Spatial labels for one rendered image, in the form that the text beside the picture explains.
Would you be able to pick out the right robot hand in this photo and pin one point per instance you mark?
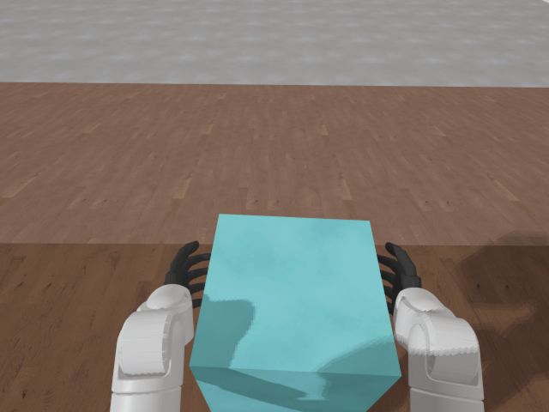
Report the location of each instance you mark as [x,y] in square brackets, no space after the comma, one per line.
[405,273]

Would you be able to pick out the robot right forearm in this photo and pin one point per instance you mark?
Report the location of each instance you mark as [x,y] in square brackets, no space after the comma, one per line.
[444,367]

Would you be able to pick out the robot left forearm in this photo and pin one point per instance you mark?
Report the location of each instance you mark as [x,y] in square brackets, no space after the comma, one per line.
[149,361]

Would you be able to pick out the carton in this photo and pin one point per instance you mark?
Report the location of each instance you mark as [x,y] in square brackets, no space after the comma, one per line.
[293,318]

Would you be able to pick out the left robot hand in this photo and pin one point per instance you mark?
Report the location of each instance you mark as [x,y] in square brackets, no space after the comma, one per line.
[179,274]

